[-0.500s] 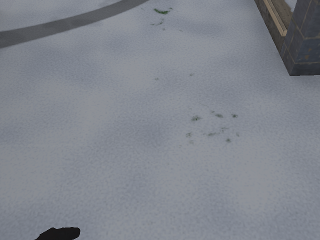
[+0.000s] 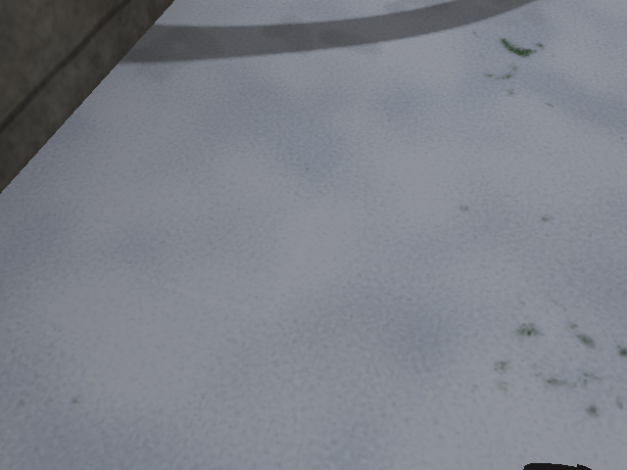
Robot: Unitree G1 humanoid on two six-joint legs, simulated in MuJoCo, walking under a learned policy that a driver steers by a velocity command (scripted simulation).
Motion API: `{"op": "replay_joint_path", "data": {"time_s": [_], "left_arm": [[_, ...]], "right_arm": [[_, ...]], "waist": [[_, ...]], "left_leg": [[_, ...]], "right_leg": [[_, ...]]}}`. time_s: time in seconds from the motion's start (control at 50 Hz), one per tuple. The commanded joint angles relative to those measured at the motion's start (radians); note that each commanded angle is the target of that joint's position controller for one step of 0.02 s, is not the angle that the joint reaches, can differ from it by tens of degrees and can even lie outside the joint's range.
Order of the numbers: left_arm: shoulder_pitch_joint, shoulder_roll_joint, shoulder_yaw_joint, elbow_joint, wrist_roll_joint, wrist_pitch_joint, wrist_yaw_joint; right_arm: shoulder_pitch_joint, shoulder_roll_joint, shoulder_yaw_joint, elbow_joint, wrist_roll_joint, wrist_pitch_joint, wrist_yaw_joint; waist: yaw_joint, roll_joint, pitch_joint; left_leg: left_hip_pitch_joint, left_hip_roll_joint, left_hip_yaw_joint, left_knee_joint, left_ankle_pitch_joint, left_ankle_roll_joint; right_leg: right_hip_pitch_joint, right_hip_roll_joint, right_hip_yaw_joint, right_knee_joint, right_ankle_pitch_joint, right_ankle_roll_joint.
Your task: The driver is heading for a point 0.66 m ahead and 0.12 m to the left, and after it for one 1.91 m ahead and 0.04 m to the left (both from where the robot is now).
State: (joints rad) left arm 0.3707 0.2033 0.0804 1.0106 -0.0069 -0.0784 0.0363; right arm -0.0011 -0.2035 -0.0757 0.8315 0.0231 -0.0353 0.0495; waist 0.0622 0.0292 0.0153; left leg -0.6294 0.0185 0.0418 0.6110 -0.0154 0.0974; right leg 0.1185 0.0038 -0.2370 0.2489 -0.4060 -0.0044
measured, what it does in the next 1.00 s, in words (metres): walks ahead, turning left: left foot, then right foot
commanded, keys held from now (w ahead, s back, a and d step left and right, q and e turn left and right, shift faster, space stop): w+q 0.14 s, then s+q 0.18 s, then s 0.22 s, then no key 0.20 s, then w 0.26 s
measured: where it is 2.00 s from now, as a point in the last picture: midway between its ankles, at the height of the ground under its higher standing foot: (320, 388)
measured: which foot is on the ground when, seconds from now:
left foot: up 0.00-0.04, down 0.06-0.48, up 0.50-0.82, down 0.84-1.00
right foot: down 0.00-0.08, up 0.10-0.44, down 0.46-0.84, up 0.86-1.00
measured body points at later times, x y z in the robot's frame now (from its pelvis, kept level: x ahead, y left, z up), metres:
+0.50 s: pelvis +0.25 +0.01 +0.00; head +0.29 +0.02 +0.44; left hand +0.39 +0.31 -0.09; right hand +0.43 -0.24 -0.12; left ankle +0.17 +0.09 -0.72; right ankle +0.41 -0.05 -0.73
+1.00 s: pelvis +0.25 +0.03 +0.02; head +0.23 +0.06 +0.47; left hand +0.29 +0.34 -0.10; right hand +0.32 -0.23 -0.10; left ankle +0.17 +0.11 -0.73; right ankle +0.39 -0.08 -0.65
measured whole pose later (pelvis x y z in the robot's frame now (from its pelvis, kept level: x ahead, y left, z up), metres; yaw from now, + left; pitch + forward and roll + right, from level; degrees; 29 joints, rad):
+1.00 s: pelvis +0.25 +0.03 +0.02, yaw +19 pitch +0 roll -3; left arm 0.19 0.29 0.09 0.83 -0.02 -0.01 0.02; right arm 0.45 -0.24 -0.05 0.93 -0.01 -0.03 -0.03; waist -0.04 -0.01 -0.05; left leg -0.09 0.01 -0.02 0.36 -0.28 0.04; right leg -0.62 0.02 0.04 0.94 -0.17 0.00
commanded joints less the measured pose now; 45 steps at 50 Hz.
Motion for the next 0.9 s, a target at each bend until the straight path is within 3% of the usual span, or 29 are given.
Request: {"op": "replay_joint_path", "data": {"time_s": [0.02, 0.04, 0.06, 0.08, 0.1, 0.12, 0.14, 0.16, 0.18, 0.22, 0.3, 0.34, 0.4, 0.44, 0.46, 0.48, 0.5, 0.52, 0.54, 0.58, 0.62, 0.66, 0.74, 0.78, 0.82, 0.84, 0.86, 0.88, 0.9], "left_arm": [[-0.007, 0.21, 0.043, -0.045, -0.01, 0.008, 0.015], [-0.035, 0.225, 0.045, -0.054, -0.012, 0.011, 0.016], [-0.063, 0.226, 0.044, -0.072, -0.011, 0.005, 0.016], [0.0, 0.093, 0.0, -0.125, 0.017, -0.02, -0.011], [-0.045, 0.104, -0.008, -0.154, -0.01, -0.071, -0.033], [-0.159, 0.165, 0.012, -0.188, -0.043, -0.096, -0.042], [-0.191, 0.165, 0.011, -0.196, -0.041, -0.103, -0.036], [-0.21, 0.17, 0.021, -0.194, -0.016, -0.097, -0.022], [-0.197, 0.181, 0.032, -0.199, 0.001, -0.08, -0.012], [-0.184, 0.145, 0.031, -0.225, 0.014, -0.052, -0.004], [-0.263, 0.097, 0.009, -0.268, 0.018, -0.027, 0.006], [-0.296, 0.109, 0.007, -0.284, 0.007, -0.02, -0.005], [-0.324, 0.141, 0.009, -0.301, 0.008, -0.01, -0.02], [-0.273, 0.169, 0.016, -0.291, 0.018, -0.012, -0.02], [-0.236, 0.184, 0.019, -0.287, 0.03, -0.016, -0.016], [-0.218, 0.226, 0.021, -0.299, 0.05, -0.015, -0.004], [-0.22, 0.222, 0.009, -0.314, 0.08, -0.001, -0.001], [-0.216, 0.198, 0.005, -0.323, 0.055, 0.012, -0.009], [-0.252, 0.158, -0.006, -0.34, 0.041, 0.019, -0.016], [-0.306, 0.137, -0.021, -0.341, 0.023, 0.052, -0.021], [-0.359, 0.158, -0.024, -0.34, 0.03, 0.079, -0.017], [-0.37, 0.161, -0.022, -0.34, 0.03, 0.092, -0.008], [-0.288, 0.181, -0.007, -0.304, 0.019, 0.096, 0.011], [-0.25, 0.188, -0.002, -0.279, 0.007, 0.1, 0.013], [-0.262, 0.2, 0.009, -0.267, -0.012, 0.107, 0.014], [-0.293, 0.171, 0.006, -0.281, -0.008, 0.107, 0.013], [-0.282, 0.075, -0.013, -0.285, -0.007, 0.1, 0.002], [-0.376, 0.163, 0.014, -0.342, -0.033, 0.073, -0.003], [-0.379, 0.231, 0.039, -0.333, -0.05, 0.055, 0.001]], "right_arm": [[-0.023, -0.097, -0.027, -0.091, 0.001, -0.012, 0.015], [0.116, -0.142, -0.049, -0.06, 0.004, -0.011, 0.014], [0.288, -0.213, -0.082, -0.02, -0.001, -0.005, -0.001], [0.373, -0.311, -0.1, -0.008, -0.001, -0.007, -0.016], [0.393, -0.278, -0.08, -0.019, -0.008, -0.01, -0.024], [0.363, -0.216, -0.062, -0.023, -0.02, -0.017, -0.03], [0.285, -0.169, -0.05, -0.037, -0.013, -0.027, -0.031], [0.195, -0.147, -0.041, -0.06, -0.008, -0.034, -0.029], [0.155, -0.133, -0.033, -0.072, -0.008, -0.038, -0.035], [0.153, -0.154, -0.032, -0.079, -0.011, -0.036, -0.046], [0.182, -0.224, -0.056, -0.092, -0.004, 0.004, -0.072], [0.208, -0.217, -0.054, -0.093, 0.007, 0.032, -0.084], [0.217, -0.176, -0.04, -0.096, -0.004, 0.045, -0.098], [0.165, -0.154, -0.03, -0.114, -0.012, 0.045, -0.108], [0.157, -0.139, -0.023, -0.125, -0.017, 0.042, -0.107], [0.189, -0.099, -0.009, -0.138, -0.035, 0.036, -0.105], [0.357, -0.075, -0.003, -0.113, -0.015, 0.036, -0.106], [0.416, -0.182, -0.017, -0.086, -0.007, 0.041, -0.095], [0.355, -0.247, -0.038, -0.067, -0.002, 0.062, -0.097], [0.299, -0.218, -0.037, -0.062, -0.011, 0.11, -0.11], [0.299, -0.174, -0.026, -0.07, -0.007, 0.125, -0.105], [0.299, -0.142, -0.014, -0.07, -0.007, 0.116, -0.106], [0.27, -0.134, -0.001, -0.061, -0.018, 0.098, -0.105], [0.347, -0.143, -0.004, -0.025, -0.022, 0.094, -0.091], [0.455, -0.128, -0.001, 0.036, -0.042, 0.091, -0.074], [0.511, -0.129, 0.006, 0.058, -0.062, 0.084, -0.069], [0.523, -0.15, 0.008, 0.06, -0.056, 0.073, -0.071], [0.431, -0.316, -0.035, 0.023, -0.061, 0.051, -0.061], [0.32, -0.3, -0.03, -0.009, -0.059, 0.017, -0.078]], "waist": [[-0.083, -0.157, -0.007], [-0.158, -0.157, -0.076], [-0.245, -0.115, -0.165], [-0.179, 0.147, -0.272], [-0.181, 0.139, -0.403], [-0.2, 0.092, -0.291], [-0.157, 0.022, -0.195], [-0.109, -0.037, -0.108], [-0.071, -0.053, -0.082], [-0.033, -0.057, -0.066], [-0.052, 0.03, -0.11], [-0.076, 0.065, -0.156], [-0.089, 0.09, -0.151], [-0.039, 0.098, -0.139], [-0.015, 0.075, -0.151], [-0.025, -0.053, -0.222], [-0.081, -0.293, -0.298], [-0.086, -0.264, -0.389], [-0.064, -0.153, -0.339], [-0.077, -0.076, -0.224], [-0.109, -0.139, -0.145], [-0.106, -0.187, -0.131], [-0.048, -0.245, -0.153], [-0.064, -0.267, -0.176], [-0.119, -0.267, -0.104], [-0.144, -0.184, -0.054], [-0.121, 0.119, -0.069], [-0.136, 0.265, 0.099], [-0.085, 0.188, 0.181]], "left_leg": [[0.107, -0.08, 0.102, 0.002, -0.171, 0.051], [0.293, -0.107, 0.1, -0.059, -0.131, 0.082], [0.609, -0.064, -0.019, -0.106, -0.073, 0.132], [1.031, 0.211, -0.528, -0.117, -0.143, 0.317], [1.113, 0.322, -0.867, -0.292, -0.218, 0.386], [1.049, 0.273, -0.706, -0.31, -0.148, 0.315], [0.897, 0.225, -0.556, -0.314, -0.047, 0.27], [0.726, 0.189, -0.456, -0.317, 0.188, 0.244], [0.61, 0.165, -0.382, -0.315, 0.371, 0.23], [0.484, 0.143, -0.321, -0.302, 0.593, 0.219], [0.338, 0.026, -0.205, -0.239, 0.681, 0.126], [0.34, 0.012, -0.213, -0.208, 0.579, 0.071], [0.372, 0.04, -0.292, -0.154, 0.397, 0.049], [0.409, 0.047, -0.338, -0.068, 0.343, 0.035], [0.409, 0.0, -0.332, 0.023, 0.292, 0.003], [0.319, -0.078, -0.28, 0.217, -0.011, -0.045], [0.111, -0.228, -0.273, 0.509, -0.723, -0.108], [0.083, -0.19, -0.3, 0.683, -0.74, -0.135], [0.08, -0.166, -0.293, 0.79, -0.674, -0.157], [0.094, -0.141, -0.255, 0.813, -0.561, -0.182], [0.167, -0.134, -0.162, 0.731, -0.468, -0.187], [0.199, -0.108, -0.084, 0.545, -0.45, -0.187], [0.296, -0.05, -0.059, 0.236, -0.468, -0.159], [0.421, -0.054, -0.016, 0.076, -0.43, -0.123], [0.567, -0.097, 0.07, -0.107, -0.35, -0.057], [0.6, -0.053, -0.006, -0.223, -0.455, -0.01], [0.651, 0.205, -0.345, -0.332, -0.686, 0.055], [0.395, 0.388, -0.696, -0.55, -0.949, 0.195], [0.38, 0.366, -0.672, -0.585, -0.881, 0.175]], "right_leg": [[0.03, -0.29, 0.035, 0.218, 1.296, -0.087], [-0.013, -0.271, 0.026, 0.39, 1.323, -0.073], [-0.223, -0.232, 0.027, 0.648, 1.12, -0.037], [-0.72, -0.048, 0.071, 1.061, 0.197, 0.029], [-0.862, 0.047, 0.302, 1.231, -0.159, 0.016], [-0.957, -0.017, 0.355, 1.213, -0.076, -0.012], [-0.928, -0.065, 0.347, 1.112, 0.009, -0.023], [-0.865, -0.084, 0.327, 1.033, 0.03, -0.004], [-0.788, -0.1, 0.32, 0.991, 0.036, 0.019], [-0.729, -0.089, 0.3, 0.898, 0.032, 0.06], [-0.588, 0.017, 0.24, 0.531, 0.254, 0.076], [-0.517, 0.052, 0.238, 0.408, 0.397, 0.078], [-0.472, 0.041, 0.281, 0.32, 0.453, 0.076], [-0.427, 0.011, 0.305, 0.226, 0.476, 0.049], [-0.345, -0.021, 0.309, 0.145, 0.622, 0.02], [-0.168, -0.175, 0.439, 0.189, 1.092, -0.054], [0.015, -0.424, 0.703, 0.246, 1.549, -0.29], [-0.014, -0.502, 0.834, 0.195, 1.435, -0.37], [-0.083, -0.428, 0.733, 0.207, 1.27, -0.339], [-0.27, -0.302, 0.603, 0.151, 0.777, -0.25], [-0.424, -0.206, 0.52, 0.057, 0.383, -0.195], [-0.423, -0.155, 0.467, 0.018, 0.244, -0.172], [-0.343, -0.198, 0.522, -0.007, 0.134, -0.19], [-0.39, -0.199, 0.523, -0.038, -0.08, -0.158], [-0.547, -0.134, 0.456, -0.062, -0.264, -0.071], [-0.636, -0.07, 0.391, 0.055, -0.265, -0.002], [-0.802, 0.017, 0.258, 0.471, -0.196, 0.034], [-0.965, 0.048, 0.291, 0.573, -0.067, 0.01], [-0.992, 0.001, 0.363, 0.653, 0.054, -0.007]]}}
Velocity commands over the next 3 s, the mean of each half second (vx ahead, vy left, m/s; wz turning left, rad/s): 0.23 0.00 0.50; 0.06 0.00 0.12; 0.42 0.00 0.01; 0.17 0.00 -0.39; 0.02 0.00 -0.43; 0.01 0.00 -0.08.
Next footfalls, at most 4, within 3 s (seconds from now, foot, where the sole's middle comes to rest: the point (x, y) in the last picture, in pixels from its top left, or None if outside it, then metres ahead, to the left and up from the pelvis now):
0.06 left None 0.21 0.09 -0.76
0.46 right None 0.45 -0.03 -0.76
0.84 left None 0.21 0.12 -0.76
1.34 right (382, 437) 0.54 -0.06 -0.76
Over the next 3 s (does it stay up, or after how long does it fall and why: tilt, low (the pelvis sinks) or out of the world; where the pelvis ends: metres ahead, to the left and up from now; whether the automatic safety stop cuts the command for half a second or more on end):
stays up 0.64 0.06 0.01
